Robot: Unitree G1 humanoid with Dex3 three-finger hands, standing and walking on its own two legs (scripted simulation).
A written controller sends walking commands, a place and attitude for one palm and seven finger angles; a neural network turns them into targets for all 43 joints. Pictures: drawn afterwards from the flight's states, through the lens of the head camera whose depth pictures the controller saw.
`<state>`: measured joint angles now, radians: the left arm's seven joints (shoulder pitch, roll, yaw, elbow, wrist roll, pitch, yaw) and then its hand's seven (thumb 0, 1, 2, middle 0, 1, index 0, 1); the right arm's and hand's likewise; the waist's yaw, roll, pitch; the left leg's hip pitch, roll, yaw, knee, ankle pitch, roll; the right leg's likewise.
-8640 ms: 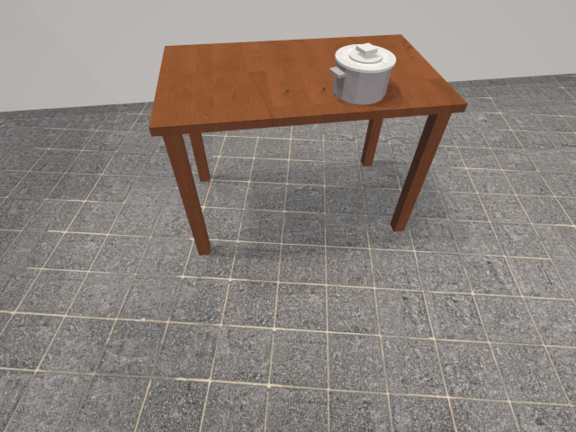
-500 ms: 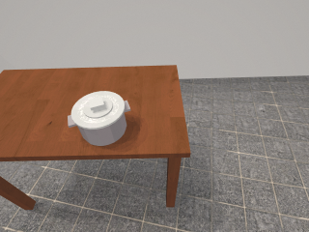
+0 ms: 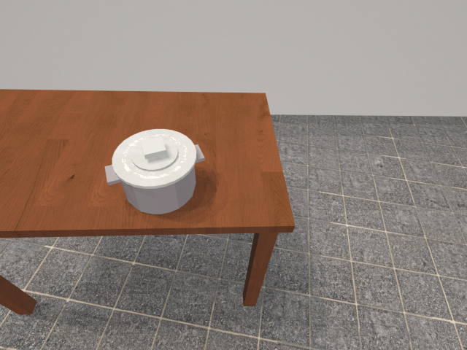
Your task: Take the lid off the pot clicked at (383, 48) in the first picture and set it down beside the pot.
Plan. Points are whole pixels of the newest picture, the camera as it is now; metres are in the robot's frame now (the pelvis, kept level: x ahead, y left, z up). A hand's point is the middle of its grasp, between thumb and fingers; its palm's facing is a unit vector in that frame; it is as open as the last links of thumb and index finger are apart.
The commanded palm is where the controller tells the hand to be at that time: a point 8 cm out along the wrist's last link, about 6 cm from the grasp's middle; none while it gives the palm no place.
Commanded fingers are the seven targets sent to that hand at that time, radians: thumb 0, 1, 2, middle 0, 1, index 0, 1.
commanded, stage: look again from close up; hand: left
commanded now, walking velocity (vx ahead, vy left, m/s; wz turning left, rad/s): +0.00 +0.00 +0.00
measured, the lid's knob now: (153, 147) +0.51 +0.21 +0.04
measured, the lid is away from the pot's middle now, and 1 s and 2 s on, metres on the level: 0.00 0.00 0.00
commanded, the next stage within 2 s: shuffle to correct the standing spot in 0.90 s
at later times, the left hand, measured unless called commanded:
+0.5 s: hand out of the picture -0.01 +0.18 -0.18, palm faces +0.03 -0.99 -0.17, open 7.3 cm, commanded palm none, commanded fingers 0.00 0.90 0.90 -0.20 -0.30 -0.20 -0.30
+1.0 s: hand out of the picture -0.01 +0.18 -0.18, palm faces +0.03 -0.98 -0.18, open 7.3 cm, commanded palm none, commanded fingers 0.00 0.90 0.90 -0.20 -0.30 -0.20 -0.30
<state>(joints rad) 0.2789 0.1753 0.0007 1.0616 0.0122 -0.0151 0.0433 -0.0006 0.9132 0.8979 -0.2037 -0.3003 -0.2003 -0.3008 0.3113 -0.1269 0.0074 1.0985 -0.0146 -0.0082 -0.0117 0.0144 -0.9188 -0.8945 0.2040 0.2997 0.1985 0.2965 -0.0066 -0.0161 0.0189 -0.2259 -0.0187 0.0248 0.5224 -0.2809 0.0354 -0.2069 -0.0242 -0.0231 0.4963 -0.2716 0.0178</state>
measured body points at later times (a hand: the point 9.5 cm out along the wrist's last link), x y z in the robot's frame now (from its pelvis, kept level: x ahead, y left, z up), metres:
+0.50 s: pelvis +0.01 +0.01 +0.00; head +0.02 +0.03 +0.45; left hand -0.01 +0.23 -0.16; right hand +0.03 -0.22 -0.15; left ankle +0.00 +0.09 -0.74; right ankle +0.00 -0.13 -0.74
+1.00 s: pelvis +0.00 +0.01 +0.01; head +0.00 +0.02 +0.45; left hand -0.01 +0.23 -0.16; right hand +0.01 -0.21 -0.15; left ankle +0.00 +0.09 -0.74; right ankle +0.00 -0.13 -0.74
